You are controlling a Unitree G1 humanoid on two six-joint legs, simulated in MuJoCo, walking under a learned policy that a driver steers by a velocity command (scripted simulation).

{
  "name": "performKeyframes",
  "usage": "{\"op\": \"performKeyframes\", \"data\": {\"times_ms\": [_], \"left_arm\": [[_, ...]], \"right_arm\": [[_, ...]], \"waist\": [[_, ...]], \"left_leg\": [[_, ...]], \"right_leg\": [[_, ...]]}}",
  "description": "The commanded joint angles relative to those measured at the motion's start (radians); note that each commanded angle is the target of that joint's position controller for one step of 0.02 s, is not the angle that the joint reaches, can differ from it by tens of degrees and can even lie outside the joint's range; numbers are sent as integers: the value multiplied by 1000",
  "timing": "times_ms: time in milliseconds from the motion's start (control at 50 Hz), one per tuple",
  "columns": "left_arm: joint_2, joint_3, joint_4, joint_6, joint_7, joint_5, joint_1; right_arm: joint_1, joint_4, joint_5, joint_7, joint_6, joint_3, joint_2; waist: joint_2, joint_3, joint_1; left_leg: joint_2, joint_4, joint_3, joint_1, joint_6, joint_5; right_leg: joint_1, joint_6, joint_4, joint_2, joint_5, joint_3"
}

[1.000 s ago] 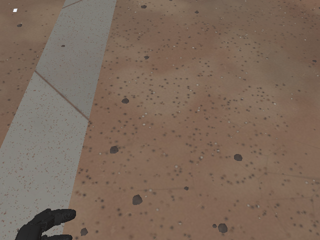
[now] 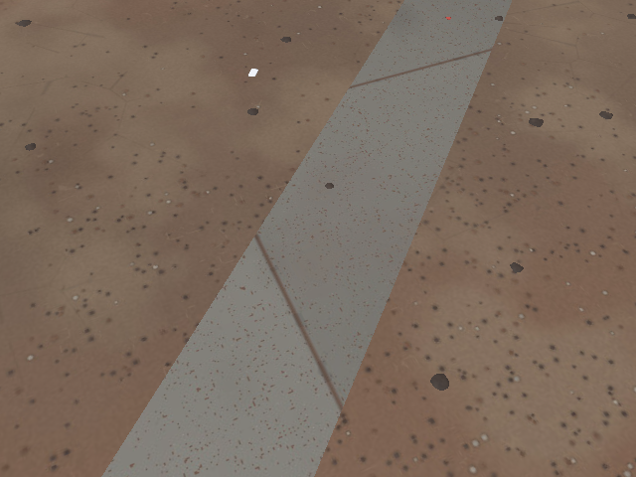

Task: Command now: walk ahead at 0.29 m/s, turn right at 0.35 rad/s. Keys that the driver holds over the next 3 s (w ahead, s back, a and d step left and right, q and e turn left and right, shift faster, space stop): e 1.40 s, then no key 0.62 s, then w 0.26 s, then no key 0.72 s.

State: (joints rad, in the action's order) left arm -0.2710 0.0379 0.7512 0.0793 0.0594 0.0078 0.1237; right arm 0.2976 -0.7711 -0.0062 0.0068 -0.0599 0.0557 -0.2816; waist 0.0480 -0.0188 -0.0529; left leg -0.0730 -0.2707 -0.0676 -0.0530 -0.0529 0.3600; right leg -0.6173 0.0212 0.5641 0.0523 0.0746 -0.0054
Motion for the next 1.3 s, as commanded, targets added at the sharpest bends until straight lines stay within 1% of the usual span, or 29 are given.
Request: {"op": "performKeyframes", "data": {"times_ms": [20, 40, 60, 80, 100, 120, 140, 160, 200, 300, 380, 440, 480, 500, 520, 540, 560, 600, 720, 820, 880, 900, 920, 940, 960, 1000, 1020, 1140, 1300], "left_arm": [[-140, 48, -80, 19, 16, -11, 31], [-178, 69, -55, 20, 8, -12, 148], [-259, 87, -55, 16, -8, -18, 247], [-319, 86, -83, 13, -13, -26, 207], [-240, 77, -100, -3, -18, -14, 240], [-207, 67, -118, -14, -25, -9, 176], [-177, 60, -123, -29, -32, 4, 122], [-165, 54, -136, -41, -41, 4, 85], [-169, 56, -150, -53, -46, -14, 41], [-210, 77, -158, -74, -72, -4, 29], [-204, 78, -172, -105, -86, 1, 17], [-197, 78, -176, -115, -84, 2, 28], [-179, 73, -183, -122, -85, 12, 13], [-140, 61, -185, -122, -85, 10, 43], [-92, 50, -206, -116, -81, 5, 79], [-169, 70, -212, -101, -77, -6, 72], [-219, 90, -188, -100, -74, 1, 93], [-196, 94, -150, -124, -82, 9, 116], [-104, 62, -212, -136, -69, 17, 8], [-119, 67, -227, -142, -47, 14, 14], [-117, 79, -201, -145, -39, 12, 95], [-145, 92, -192, -143, -47, 9, 130], [-264, 120, -207, -137, -63, 7, 158], [-308, 120, -228, -119, -59, -27, 144], [-259, 108, -221, -98, -53, -39, 158], [-206, 90, -211, -85, -64, -11, 68], [-188, 82, -215, -90, -71, 6, 33], [-201, 84, -206, -106, -95, 3, 44], [-217, 91, -213, -122, -79, 12, 4]], "right_arm": [[-23, 52, 11, 27, 18, 49, -182], [-41, 61, 12, 35, 25, 45, -176], [-10, 87, -12, 40, 19, 30, -144], [166, 102, -37, 17, 3, -5, -30], [109, 77, -15, 1, -7, 8, -138], [-1, 116, 20, -4, -6, 15, -159], [-57, 127, 14, 5, 1, 13, -154], [-82, 134, 3, 15, 15, 17, -158], [-42, 135, 0, 23, 42, 19, -142], [-29, 112, -9, 41, 48, 8, -103], [-107, 134, 1, 33, 49, 11, -100], [-121, 143, 7, 21, 27, 19, -108], [-68, 126, 8, 14, 12, 29, -115], [-46, 128, -5, 19, 11, 46, -172], [-95, 142, -33, 27, 25, 67, -265], [-76, 142, -53, 24, 28, 63, -226], [-104, 158, -43, 27, 28, 48, -175], [-161, 168, -11, 33, 35, 37, -126], [-117, 149, -13, 47, 64, 52, -156], [-136, 140, 8, 29, 66, 73, -196], [-158, 127, 35, 25, 63, 74, -188], [-105, 103, 31, 21, 59, 66, -154], [-91, 126, -17, 14, 57, 47, -90], [-189, 180, -27, 23, 53, 42, -92], [-239, 182, -11, 29, 52, 55, -136], [-217, 153, -1, 39, 58, 64, -141], [-205, 148, -7, 44, 61, 68, -149], [-209, 141, 3, 28, 53, 48, -91], [-190, 148, 17, -3, 30, 54, -107]], "waist": [[-148, 67, 58], [-123, 125, 124], [3, 247, 152], [224, 406, 29], [73, 535, 130], [47, 404, 135], [-49, 270, 114], [-55, 182, 90], [6, 119, 30], [38, 194, 28], [83, 160, 55], [118, 149, 65], [118, 144, 26], [43, 161, 37], [-249, 118, 100], [-336, 128, 69], [-245, 121, 71], [-171, 90, 81], [-238, 96, 15], [-264, 111, 13], [-234, 109, 66], [-154, 114, 70], [143, 123, 46], [265, 127, 87], [154, 152, 129], [70, 103, 72], [81, 95, 57], [87, 125, 62], [123, 107, 61]], "left_leg": [[267, -230, 25, -20, -63, -1043], [225, -421, -10, 29, -24, -1030], [160, -733, -36, 236, 36, -672], [-41, -1119, 50, 642, 114, 336], [-5, -1197, 211, 673, 104, 306], [43, -1171, 207, 736, 91, 232], [79, -1095, 177, 752, 89, 168], [99, -1035, 170, 726, 95, 125], [106, -913, 161, 611, 103, 97], [78, -671, 150, 532, 147, -36], [57, -528, 163, 506, 145, -93], [41, -385, 167, 467, 124, -70], [51, -157, 154, 341, 93, -188], [188, -95, 251, 233, 44, -230], [396, -57, 484, 172, -88, -420], [503, -38, 617, 201, -215, -523], [472, -60, 537, 209, -213, -533], [354, -96, 350, 201, -129, -501], [338, -87, 188, 128, -151, -540], [382, -101, 141, 163, -151, -521], [364, -200, 85, 214, -84, -450], [324, -299, 24, 305, -14, -337], [210, -591, -82, 564, 94, 46], [84, -811, 21, 755, 138, 330], [101, -919, 116, 755, 131, 308], [122, -902, 143, 757, 119, 150], [122, -877, 145, 739, 126, 100], [67, -645, 139, 620, 146, -10], [23, -314, 153, 416, 109, -13]], "right_leg": [[129, 44, -22, -89, -117, -67], [287, 71, -94, -114, -21, -67], [572, 146, -57, 56, 364, 150], [950, 386, -10, 337, 669, 609], [971, 384, -73, 309, 501, 637], [864, 341, -106, 264, 366, 516], [702, 293, -151, 214, 243, 437], [546, 281, -190, 195, 175, 410], [348, 266, -252, 138, 95, 363], [298, 235, -218, 89, 121, 311], [275, 190, -226, 54, -218, 374], [329, 176, -181, 59, -202, 448], [323, 134, -113, 25, -171, 459], [254, 83, -13, -26, -310, 412], [58, 17, 184, -184, -592, 210], [-11, -32, 429, -169, -721, 136], [-14, -53, 557, -131, -665, 151], [-37, -91, 651, -108, -558, 123], [10, -129, 439, -52, -479, 28], [191, -84, 195, -44, -465, -43], [355, -13, -78, -77, -289, -82], [480, 22, -168, -68, -161, -24], [657, 114, -188, 175, 201, 308], [618, 324, -192, 346, 350, 531], [594, 342, -215, 313, 257, 491], [553, 232, -202, 199, 137, 357], [530, 211, -201, 178, 140, 334], [507, 204, -190, 124, 61, 343], [438, 189, -152, 97, -33, 520]]}}
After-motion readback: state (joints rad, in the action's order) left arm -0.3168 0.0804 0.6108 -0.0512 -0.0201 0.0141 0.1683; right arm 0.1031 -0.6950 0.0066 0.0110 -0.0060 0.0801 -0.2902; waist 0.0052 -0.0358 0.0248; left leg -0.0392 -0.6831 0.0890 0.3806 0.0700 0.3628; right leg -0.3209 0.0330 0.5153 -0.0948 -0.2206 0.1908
